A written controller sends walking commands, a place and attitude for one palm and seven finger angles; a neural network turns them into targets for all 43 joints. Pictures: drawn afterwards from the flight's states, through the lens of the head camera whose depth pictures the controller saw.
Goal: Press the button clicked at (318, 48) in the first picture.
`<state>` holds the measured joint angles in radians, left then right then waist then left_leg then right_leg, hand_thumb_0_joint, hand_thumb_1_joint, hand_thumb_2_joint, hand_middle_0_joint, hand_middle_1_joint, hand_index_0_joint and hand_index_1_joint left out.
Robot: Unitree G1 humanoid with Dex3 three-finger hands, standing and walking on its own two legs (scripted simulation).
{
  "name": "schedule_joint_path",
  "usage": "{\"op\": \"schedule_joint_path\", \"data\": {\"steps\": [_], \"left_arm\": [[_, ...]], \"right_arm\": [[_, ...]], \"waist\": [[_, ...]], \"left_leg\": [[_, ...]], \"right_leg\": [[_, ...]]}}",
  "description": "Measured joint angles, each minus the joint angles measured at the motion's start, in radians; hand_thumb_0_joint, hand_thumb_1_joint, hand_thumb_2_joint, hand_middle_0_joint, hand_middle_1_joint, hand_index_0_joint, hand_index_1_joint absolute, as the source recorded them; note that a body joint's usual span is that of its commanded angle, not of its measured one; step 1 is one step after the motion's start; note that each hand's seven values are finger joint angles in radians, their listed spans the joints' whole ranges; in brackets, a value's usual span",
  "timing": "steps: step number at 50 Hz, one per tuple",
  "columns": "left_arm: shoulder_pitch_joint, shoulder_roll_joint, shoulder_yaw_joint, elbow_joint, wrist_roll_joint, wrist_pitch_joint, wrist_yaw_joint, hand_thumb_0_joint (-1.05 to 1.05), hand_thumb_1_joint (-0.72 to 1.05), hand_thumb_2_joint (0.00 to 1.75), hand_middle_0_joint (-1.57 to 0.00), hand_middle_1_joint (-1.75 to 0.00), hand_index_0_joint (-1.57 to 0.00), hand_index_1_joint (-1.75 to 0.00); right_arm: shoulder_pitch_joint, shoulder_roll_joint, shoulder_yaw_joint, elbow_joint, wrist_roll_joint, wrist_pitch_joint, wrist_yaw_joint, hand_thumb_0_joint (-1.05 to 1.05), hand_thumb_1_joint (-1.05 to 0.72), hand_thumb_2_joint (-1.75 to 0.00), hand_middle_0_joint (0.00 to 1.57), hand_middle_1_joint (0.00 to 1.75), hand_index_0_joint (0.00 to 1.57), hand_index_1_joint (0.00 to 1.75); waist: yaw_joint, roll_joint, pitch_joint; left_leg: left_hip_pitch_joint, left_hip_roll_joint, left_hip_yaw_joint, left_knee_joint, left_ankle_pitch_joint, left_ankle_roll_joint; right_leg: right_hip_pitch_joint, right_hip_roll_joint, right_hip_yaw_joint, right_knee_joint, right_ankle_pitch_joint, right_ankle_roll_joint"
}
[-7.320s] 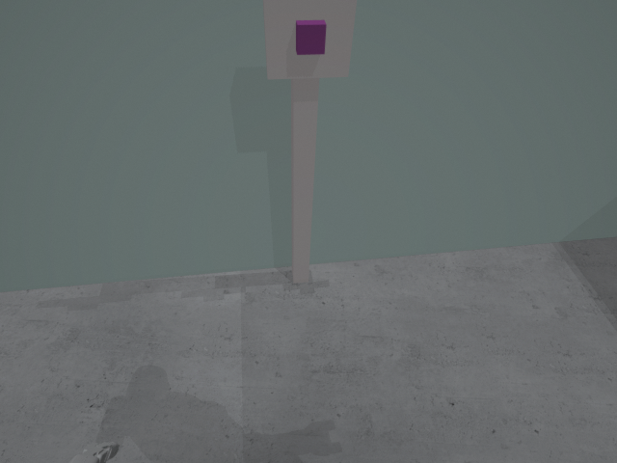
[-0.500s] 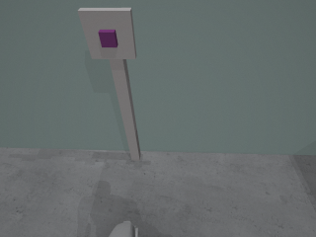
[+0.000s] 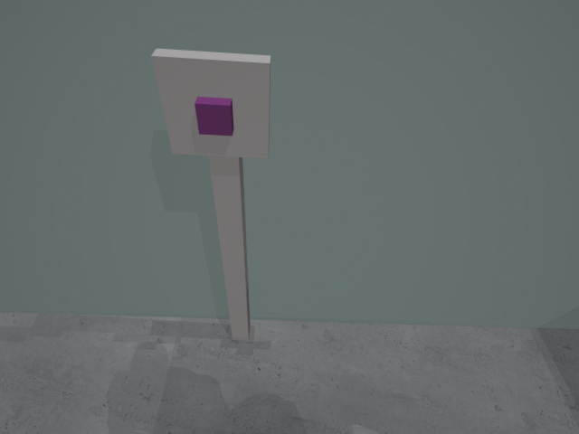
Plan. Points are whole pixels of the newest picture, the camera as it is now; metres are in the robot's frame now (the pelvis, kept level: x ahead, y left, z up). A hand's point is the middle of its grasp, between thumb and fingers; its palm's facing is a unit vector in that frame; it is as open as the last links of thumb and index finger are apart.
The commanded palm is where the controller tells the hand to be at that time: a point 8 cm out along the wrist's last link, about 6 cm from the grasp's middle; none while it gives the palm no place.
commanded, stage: come to a stop and stand still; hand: left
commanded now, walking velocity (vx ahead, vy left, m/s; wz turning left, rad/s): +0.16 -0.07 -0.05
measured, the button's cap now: (215, 115) +0.56 +0.17 +0.17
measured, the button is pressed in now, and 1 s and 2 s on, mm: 0 0 0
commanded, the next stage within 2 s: look again from close up in 1.42 s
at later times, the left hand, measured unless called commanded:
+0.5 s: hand out of the picture +0.14 +0.16 -0.18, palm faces +0.05 -0.97 -0.23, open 7.2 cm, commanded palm none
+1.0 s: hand out of the picture -0.01 +0.18 -0.18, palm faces -0.01 -0.98 -0.20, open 7.4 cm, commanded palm none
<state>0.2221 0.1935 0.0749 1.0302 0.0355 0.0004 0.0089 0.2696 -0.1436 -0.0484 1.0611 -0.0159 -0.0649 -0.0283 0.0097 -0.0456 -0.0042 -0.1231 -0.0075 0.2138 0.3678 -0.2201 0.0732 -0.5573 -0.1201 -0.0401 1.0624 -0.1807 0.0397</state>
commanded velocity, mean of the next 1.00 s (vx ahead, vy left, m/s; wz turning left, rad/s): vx -0.02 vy -0.02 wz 0.00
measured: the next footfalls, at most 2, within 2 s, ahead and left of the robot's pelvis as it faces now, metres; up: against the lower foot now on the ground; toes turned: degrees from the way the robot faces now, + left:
right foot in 0.22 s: +0.17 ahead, -0.16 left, +0.00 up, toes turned -8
left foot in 0.60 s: +0.08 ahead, +0.11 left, +0.00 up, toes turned +3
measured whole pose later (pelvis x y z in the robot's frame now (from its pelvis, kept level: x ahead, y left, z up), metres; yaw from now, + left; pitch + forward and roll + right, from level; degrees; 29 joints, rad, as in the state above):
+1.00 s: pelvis +0.02 +0.00 +0.00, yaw -2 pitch +0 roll +0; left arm 0.35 0.18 0.03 1.12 0.03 0.03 0.03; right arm 0.30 -0.14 -0.03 1.08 -0.02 0.00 -0.03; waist -0.01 -0.02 0.02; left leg -0.25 0.03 0.09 0.46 -0.21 0.02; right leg -0.25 -0.04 -0.02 0.59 -0.31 0.02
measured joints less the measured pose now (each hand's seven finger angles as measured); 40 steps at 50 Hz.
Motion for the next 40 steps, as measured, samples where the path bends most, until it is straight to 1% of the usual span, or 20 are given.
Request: {"op": "schedule_joint_path", "data": {"steps": [4, 9, 10, 11, 12, 13, 15, 17, 19, 22, 24, 26, 29, 30, 31, 32, 33, 35, 38, 40], "left_arm": [[-0.046, -0.001, -0.007, -0.016, -0.003, 0.009, -0.003, 0.00, 0.91, 0.90, -0.19, -0.29, -0.19, -0.30], [-0.079, -0.018, -0.025, -0.010, -0.008, 0.011, 0.001, 0.00, 0.91, 0.90, -0.19, -0.30, -0.19, -0.30], [-0.083, -0.023, -0.031, -0.008, -0.009, 0.007, 0.003, 0.00, 0.91, 0.90, -0.19, -0.30, -0.19, -0.30], [-0.082, -0.025, -0.037, -0.008, -0.009, -0.001, 0.005, 0.00, 0.91, 0.90, -0.19, -0.30, -0.19, -0.30], [-0.084, -0.033, -0.041, -0.003, -0.010, -0.011, 0.010, 0.00, 0.91, 0.90, -0.19, -0.30, -0.19, -0.30], [-0.087, -0.046, -0.047, 0.004, -0.012, -0.018, 0.014, 0.00, 0.91, 0.90, -0.19, -0.30, -0.20, -0.30], [-0.092, -0.066, -0.057, 0.009, -0.015, -0.024, 0.017, 0.00, 0.91, 0.90, -0.19, -0.30, -0.20, -0.30], [-0.105, -0.074, -0.045, 0.000, -0.020, -0.028, 0.031, -0.01, 0.93, 0.90, -0.20, -0.30, -0.20, -0.30], [-0.119, -0.072, -0.039, -0.013, -0.013, -0.022, 0.039, -0.02, 0.94, 0.90, -0.20, -0.30, -0.20, -0.30], [-0.123, -0.062, -0.032, -0.024, -0.004, -0.004, 0.043, -0.02, 0.94, 0.90, -0.20, -0.30, -0.20, -0.30], [-0.115, -0.050, -0.027, -0.027, 0.000, 0.009, 0.042, -0.02, 0.93, 0.90, -0.20, -0.30, -0.20, -0.30], [-0.103, -0.034, -0.021, -0.026, 0.005, 0.021, 0.039, -0.01, 0.92, 0.90, -0.20, -0.30, -0.20, -0.30], [-0.073, -0.007, -0.015, -0.021, 0.003, 0.038, 0.034, -0.01, 0.92, 0.90, -0.20, -0.30, -0.20, -0.30], [-0.062, 0.003, -0.013, -0.017, -0.001, 0.044, 0.033, -0.01, 0.92, 0.90, -0.20, -0.30, -0.20, -0.30], [-0.052, 0.012, -0.011, -0.010, -0.007, 0.053, 0.032, -0.01, 0.91, 0.90, -0.20, -0.30, -0.20, -0.30], [-0.039, 0.018, -0.009, -0.001, -0.010, 0.062, 0.031, 0.00, 0.91, 0.90, -0.20, -0.30, -0.20, -0.30], [-0.027, 0.022, -0.008, 0.008, -0.009, 0.069, 0.027, 0.00, 0.91, 0.90, -0.20, -0.30, -0.20, -0.30], [0.000, 0.026, -0.005, 0.019, -0.005, 0.070, 0.016, 0.00, 0.91, 0.90, -0.19, -0.30, -0.20, -0.30], [0.054, 0.029, -0.005, 0.031, -0.003, 0.054, 0.004, 0.00, 0.91, 0.90, -0.19, -0.30, -0.20, -0.30], [0.091, 0.028, -0.006, 0.043, -0.003, 0.049, 0.001, 0.00, 0.91, 0.90, -0.19, -0.30, -0.20, -0.30]], "right_arm": [[0.060, 0.017, 0.005, 0.031, -0.005, 0.009, 0.002, -0.01, -0.92, -0.90, 0.20, 0.30, 0.20, 0.29], [0.115, 0.038, 0.012, 0.069, -0.013, 0.025, 0.001, 0.00, -0.91, -0.90, 0.20, 0.30, 0.20, 0.29], [0.126, 0.042, 0.014, 0.078, -0.012, 0.029, -0.001, 0.00, -0.91, -0.90, 0.20, 0.30, 0.20, 0.29], [0.139, 0.048, 0.017, 0.087, -0.009, 0.032, -0.002, 0.00, -0.91, -0.90, 0.20, 0.30, 0.20, 0.30], [0.144, 0.049, 0.018, 0.098, -0.004, 0.038, -0.002, 0.00, -0.91, -0.90, 0.20, 0.30, 0.20, 0.30], [0.140, 0.045, 0.016, 0.105, 0.003, 0.047, -0.001, 0.00, -0.91, -0.90, 0.20, 0.30, 0.20, 0.29], [0.126, 0.041, 0.010, 0.108, 0.012, 0.069, -0.003, 0.00, -0.91, -0.90, 0.20, 0.30, 0.20, 0.29], [0.103, 0.041, 0.005, 0.101, 0.017, 0.087, -0.006, 0.00, -0.91, -0.90, 0.20, 0.30, 0.20, 0.29], [0.073, 0.034, -0.003, 0.086, 0.016, 0.100, -0.007, 0.00, -0.91, -0.90, 0.20, 0.30, 0.20, 0.29], [0.019, 0.007, -0.016, 0.048, 0.011, 0.116, -0.003, 0.00, -0.91, -0.90, 0.20, 0.30, 0.20, 0.29], [-0.019, -0.013, -0.022, 0.016, 0.008, 0.120, 0.001, 0.00, -0.91, -0.90, 0.20, 0.30, 0.20, 0.29], [-0.050, -0.028, -0.026, -0.015, 0.006, 0.114, 0.006, 0.00, -0.91, -0.90, 0.20, 0.30, 0.20, 0.29], [-0.069, -0.043, -0.022, -0.053, 0.004, 0.090, 0.012, 0.00, -0.91, -0.90, 0.19, 0.30, 0.20, 0.29], [-0.070, -0.043, -0.020, -0.057, 0.002, 0.080, 0.011, 0.00, -0.91, -0.90, 0.19, 0.30, 0.20, 0.29], [-0.070, -0.036, -0.016, -0.059, -0.003, 0.074, 0.010, 0.00, -0.91, -0.90, 0.19, 0.30, 0.20, 0.29], [-0.064, -0.030, -0.011, -0.060, -0.007, 0.072, 0.009, 0.00, -0.91, -0.90, 0.19, 0.30, 0.20, 0.29], [-0.054, -0.024, -0.005, -0.059, -0.011, 0.072, 0.007, 0.00, -0.91, -0.90, 0.19, 0.30, 0.20, 0.29], [-0.033, -0.011, 0.007, -0.048, -0.013, 0.074, 0.002, 0.00, -0.91, -0.90, 0.19, 0.30, 0.20, 0.29], [-0.010, 0.005, 0.015, -0.027, -0.011, 0.073, -0.006, 0.00, -0.91, -0.90, 0.20, 0.30, 0.20, 0.29], [0.002, 0.009, 0.014, -0.019, -0.007, 0.068, -0.010, 0.00, -0.92, -0.90, 0.20, 0.30, 0.20, 0.30]], "waist": [[-0.020, 0.008, 0.009], [-0.058, 0.028, 0.045], [-0.063, 0.031, 0.053], [-0.065, 0.027, 0.056], [-0.064, 0.036, 0.060], [-0.067, 0.055, 0.069], [-0.075, 0.073, 0.082], [-0.066, 0.070, 0.095], [-0.048, 0.063, 0.107], [-0.029, 0.059, 0.112], [-0.020, 0.054, 0.107], [-0.013, 0.046, 0.098], [-0.005, 0.031, 0.069], [-0.005, 0.023, 0.058], [-0.004, 0.008, 0.051], [-0.006, 0.003, 0.039], [-0.010, 0.003, 0.027], [-0.010, 0.008, 0.004], [0.003, 0.008, -0.021], [0.006, 0.006, -0.028]], "left_leg": [[0.048, 0.000, 0.000, -0.023, -0.022, -0.012], [0.071, 0.025, 0.001, 0.023, -0.085, -0.043], [0.069, 0.032, 0.000, 0.050, -0.106, -0.052], [0.061, 0.034, -0.001, 0.085, -0.132, -0.063], [0.048, 0.047, -0.004, 0.127, -0.161, -0.073], [0.032, 0.062, -0.022, 0.165, -0.179, -0.080], [-0.022, 0.067, -0.070, 0.267, -0.265, -0.098], [-0.095, 0.053, -0.116, 0.403, -0.334, -0.106], [-0.163, 0.037, -0.149, 0.517, -0.354, -0.112], [-0.230, 0.027, -0.171, 0.585, -0.328, -0.120], [-0.249, 0.029, -0.175, 0.574, -0.301, -0.122], [-0.241, 0.035, -0.174, 0.518, -0.270, -0.120], [-0.165, 0.045, -0.163, 0.321, -0.173, -0.110], [-0.148, 0.041, -0.161, 0.272, -0.156, -0.097], [-0.147, 0.034, -0.153, 0.273, -0.140, -0.080], [-0.144, 0.031, -0.150, 0.269, -0.124, -0.065], [-0.136, 0.031, -0.153, 0.250, -0.106, -0.055], [-0.113, 0.030, -0.161, 0.184, -0.064, -0.046], [-0.079, 0.027, -0.157, 0.078, -0.003, -0.041], [-0.065, 0.022, -0.148, 0.028, 0.024, -0.037]], "right_leg": [[0.030, -0.003, -0.008, -0.150, 0.006, 0.005], [0.136, 0.021, -0.037, -0.375, -0.029, -0.011], [0.173, 0.029, -0.044, -0.440, 0.005, -0.014], [0.213, 0.032, -0.047, -0.508, 0.081, -0.017], [0.227, 0.041, -0.053, -0.524, 0.062, -0.027], [0.228, 0.053, -0.064, -0.513, 0.022, -0.040], [0.224, 0.061, -0.082, -0.496, -0.026, -0.059], [0.224, 0.054, -0.092, -0.501, -0.028, -0.066], [0.224, 0.045, -0.097, -0.512, -0.014, -0.067], [0.220, 0.032, -0.097, -0.526, 0.007, -0.059], [0.211, 0.026, -0.091, -0.529, 0.021, -0.050], [0.201, 0.021, -0.084, -0.528, 0.033, -0.040], [0.175, 0.020, -0.071, -0.501, 0.038, -0.022], [0.159, 0.018, -0.063, -0.470, 0.010, -0.017], [0.149, 0.022, -0.040, -0.438, -0.061, -0.014], [0.141, 0.037, -0.014, -0.399, -0.126, -0.013], [0.133, 0.057, 0.011, -0.345, -0.158, -0.014], [0.119, 0.093, 0.043, -0.221, -0.161, -0.015], [0.117, 0.119, 0.051, -0.089, -0.123, -0.005], [0.133, 0.121, 0.048, -0.063, -0.110, 0.001]]}}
